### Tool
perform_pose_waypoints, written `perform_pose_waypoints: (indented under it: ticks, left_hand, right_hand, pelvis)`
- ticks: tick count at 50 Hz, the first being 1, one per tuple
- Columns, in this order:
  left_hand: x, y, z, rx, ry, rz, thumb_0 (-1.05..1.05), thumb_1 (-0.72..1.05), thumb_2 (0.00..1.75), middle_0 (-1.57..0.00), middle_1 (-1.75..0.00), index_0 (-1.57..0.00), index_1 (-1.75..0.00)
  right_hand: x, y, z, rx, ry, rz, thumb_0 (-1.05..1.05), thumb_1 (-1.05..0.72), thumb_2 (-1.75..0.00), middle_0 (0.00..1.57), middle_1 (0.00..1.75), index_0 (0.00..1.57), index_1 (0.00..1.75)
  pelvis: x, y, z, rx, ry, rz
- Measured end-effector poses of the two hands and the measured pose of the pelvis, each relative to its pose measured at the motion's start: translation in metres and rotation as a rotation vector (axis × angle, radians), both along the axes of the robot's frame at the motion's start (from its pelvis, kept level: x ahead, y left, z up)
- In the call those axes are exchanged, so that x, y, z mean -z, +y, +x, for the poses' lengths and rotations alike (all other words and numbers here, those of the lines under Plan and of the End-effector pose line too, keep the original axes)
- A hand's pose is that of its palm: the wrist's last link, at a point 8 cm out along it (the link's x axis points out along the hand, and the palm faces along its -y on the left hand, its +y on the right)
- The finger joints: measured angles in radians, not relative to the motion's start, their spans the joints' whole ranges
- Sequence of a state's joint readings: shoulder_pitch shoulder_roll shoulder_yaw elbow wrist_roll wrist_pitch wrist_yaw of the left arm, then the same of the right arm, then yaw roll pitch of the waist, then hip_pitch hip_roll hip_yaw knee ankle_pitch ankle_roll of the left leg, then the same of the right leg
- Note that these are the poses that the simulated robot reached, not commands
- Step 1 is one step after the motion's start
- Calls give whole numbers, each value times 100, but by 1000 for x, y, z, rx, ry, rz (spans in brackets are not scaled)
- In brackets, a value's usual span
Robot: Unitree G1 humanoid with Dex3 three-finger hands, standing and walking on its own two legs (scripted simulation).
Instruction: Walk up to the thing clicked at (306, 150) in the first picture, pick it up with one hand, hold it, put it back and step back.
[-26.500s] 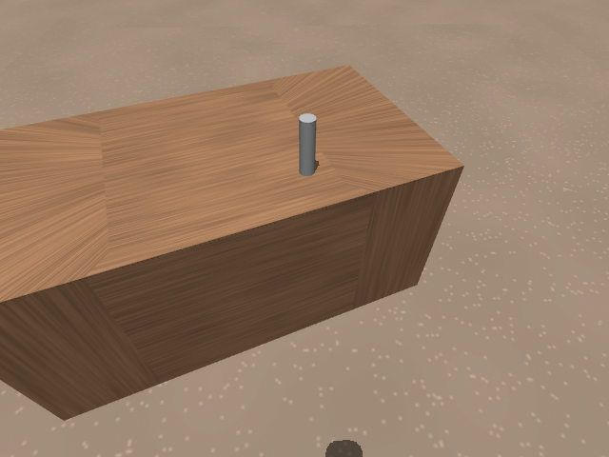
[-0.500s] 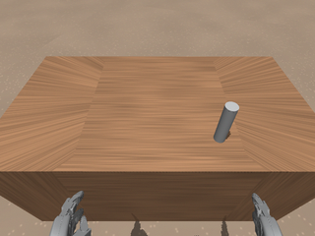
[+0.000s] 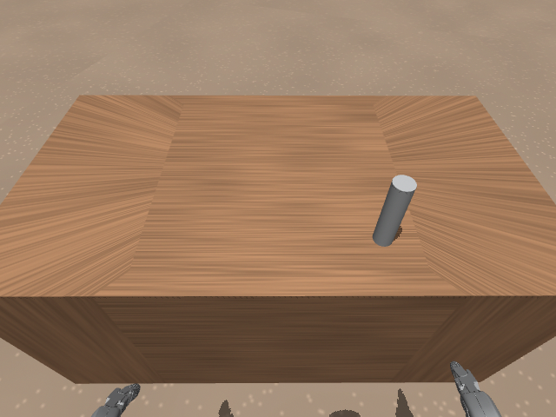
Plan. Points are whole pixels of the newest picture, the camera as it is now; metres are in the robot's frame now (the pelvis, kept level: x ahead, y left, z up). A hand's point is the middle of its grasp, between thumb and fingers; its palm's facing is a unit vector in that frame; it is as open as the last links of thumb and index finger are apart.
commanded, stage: home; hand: right
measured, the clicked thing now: (392, 213) +0.51 -0.21 -0.04
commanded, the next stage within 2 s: stand in 0.08 s
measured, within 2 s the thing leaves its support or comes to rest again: neither
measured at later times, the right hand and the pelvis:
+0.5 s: hand out of the picture +0.06 -0.25 -0.12, palm faces -0.01 +0.94 -0.35, open 12.4 cm; pelvis +0.00 -0.01 +0.04, yaw +0 degrees
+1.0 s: hand out of the picture +0.05 -0.25 -0.10, palm faces -0.01 +0.94 -0.35, open 7.4 cm; pelvis -0.01 +0.00 +0.06, yaw +0 degrees
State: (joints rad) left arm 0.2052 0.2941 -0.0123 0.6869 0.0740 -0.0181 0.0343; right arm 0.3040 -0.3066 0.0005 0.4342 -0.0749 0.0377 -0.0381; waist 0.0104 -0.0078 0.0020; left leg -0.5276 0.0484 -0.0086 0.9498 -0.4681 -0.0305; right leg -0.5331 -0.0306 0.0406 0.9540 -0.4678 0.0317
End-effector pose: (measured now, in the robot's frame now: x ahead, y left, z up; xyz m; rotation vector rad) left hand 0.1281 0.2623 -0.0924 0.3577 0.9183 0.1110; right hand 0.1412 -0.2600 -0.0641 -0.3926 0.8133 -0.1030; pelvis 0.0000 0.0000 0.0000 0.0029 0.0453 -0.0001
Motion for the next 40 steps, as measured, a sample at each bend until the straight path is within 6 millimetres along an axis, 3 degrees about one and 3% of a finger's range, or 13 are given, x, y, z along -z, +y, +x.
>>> perform_pose_waypoints:
  ticks: [7,15,20,28,34,40]
  left_hand:
    - [-4,27,-30,-77,101,33,1,90,90,-21,-30,-20,-30]
    - [-6,28,-59,-127,215,36,1,90,90,-21,-30,-20,-30]
    - [-7,20,-66,-137,249,12,1,90,90,-21,-30,-20,-30]
    - [-12,16,-65,-135,262,-23,1,90,90,-21,-30,-20,-30]
    - [-18,21,-67,-142,273,-25,1,90,90,-21,-30,-20,-30]
    - [-22,27,-74,-146,299,-13,1,90,90,-21,-30,-20,-30]
  right_hand:
    - [15,-36,-34,79,152,-23,-1,53,-6,6,5,6,6]
    - [22,-45,-64,141,268,-4,-1,45,-13,11,11,10,12]
    - [22,-42,-78,167,316,11,-1,22,-37,16,21,15,21]
    - [13,-35,-99,196,370,19,0,-33,-74,20,28,19,28]
    - [6,-35,-108,207,405,14,0,-68,-85,21,29,20,30]
    - [3,-38,-108,217,411,12,0,-83,-89,21,30,20,30]
  pelvis:
    - [-9,-5,2,1,-35,0]
    - [-20,-10,3,2,-62,8]
    - [-29,-9,2,5,-79,8]
    - [-42,-5,-2,8,-101,2]
    - [-50,-3,-5,7,-108,-1]
    - [-54,-2,-6,7,-112,-3]
